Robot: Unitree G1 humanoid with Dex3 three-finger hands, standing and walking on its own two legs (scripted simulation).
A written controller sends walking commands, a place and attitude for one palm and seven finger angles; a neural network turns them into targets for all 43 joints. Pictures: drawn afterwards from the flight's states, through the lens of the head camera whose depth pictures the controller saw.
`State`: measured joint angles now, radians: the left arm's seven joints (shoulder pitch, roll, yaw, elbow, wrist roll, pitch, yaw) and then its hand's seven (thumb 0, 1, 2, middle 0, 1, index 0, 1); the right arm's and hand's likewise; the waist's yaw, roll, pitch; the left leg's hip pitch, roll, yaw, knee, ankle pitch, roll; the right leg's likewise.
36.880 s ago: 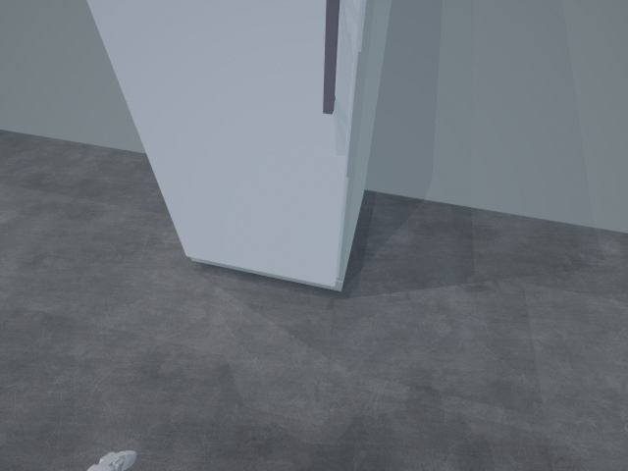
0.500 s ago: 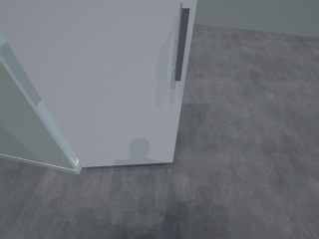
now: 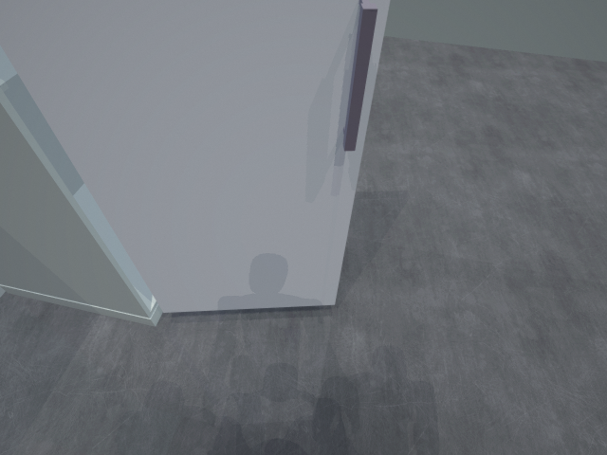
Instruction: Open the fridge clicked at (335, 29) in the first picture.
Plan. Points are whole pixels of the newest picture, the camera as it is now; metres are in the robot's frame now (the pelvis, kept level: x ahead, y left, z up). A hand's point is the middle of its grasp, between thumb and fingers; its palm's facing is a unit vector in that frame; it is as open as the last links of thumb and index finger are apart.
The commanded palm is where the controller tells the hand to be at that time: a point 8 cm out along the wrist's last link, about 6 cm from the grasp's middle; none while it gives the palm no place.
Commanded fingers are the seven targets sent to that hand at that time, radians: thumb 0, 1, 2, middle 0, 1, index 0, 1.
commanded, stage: look to check the result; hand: right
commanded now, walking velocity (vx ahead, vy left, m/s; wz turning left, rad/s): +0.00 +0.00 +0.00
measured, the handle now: (355, 81) +0.64 -0.03 +0.16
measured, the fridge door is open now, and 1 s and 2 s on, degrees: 74 74 74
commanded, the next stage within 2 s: stand and wait in 0.34 s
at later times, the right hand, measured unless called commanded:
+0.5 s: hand out of the picture +0.02 -0.16 -0.18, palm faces +0.03 +0.98 -0.18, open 7.3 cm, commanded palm none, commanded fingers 0.00 -0.90 -0.90 0.20 0.30 0.20 0.30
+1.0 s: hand out of the picture +0.02 -0.16 -0.18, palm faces +0.03 +0.98 -0.18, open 7.3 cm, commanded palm none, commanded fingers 0.00 -0.90 -0.90 0.20 0.30 0.20 0.30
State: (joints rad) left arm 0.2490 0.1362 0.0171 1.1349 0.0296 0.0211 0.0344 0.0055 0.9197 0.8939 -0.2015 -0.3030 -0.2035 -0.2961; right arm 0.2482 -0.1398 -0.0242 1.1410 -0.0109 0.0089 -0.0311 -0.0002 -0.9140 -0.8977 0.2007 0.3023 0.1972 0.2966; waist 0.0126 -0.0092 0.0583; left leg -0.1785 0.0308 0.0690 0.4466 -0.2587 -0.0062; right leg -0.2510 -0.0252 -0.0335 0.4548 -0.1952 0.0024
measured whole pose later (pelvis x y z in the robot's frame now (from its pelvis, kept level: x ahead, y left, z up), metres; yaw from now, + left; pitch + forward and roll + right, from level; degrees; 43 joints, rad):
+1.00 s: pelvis +0.02 +0.01 +0.00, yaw +0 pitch -1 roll +0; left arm 0.23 0.14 0.01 1.15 0.03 0.01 0.04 0.01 0.92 0.89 -0.20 -0.30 -0.20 -0.30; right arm 0.24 -0.15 -0.02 1.15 -0.01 0.00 -0.03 0.00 -0.91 -0.90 0.20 0.30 0.20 0.30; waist 0.01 0.00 0.05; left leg -0.13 0.02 0.07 0.41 -0.26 0.00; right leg -0.21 -0.03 -0.04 0.43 -0.21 0.01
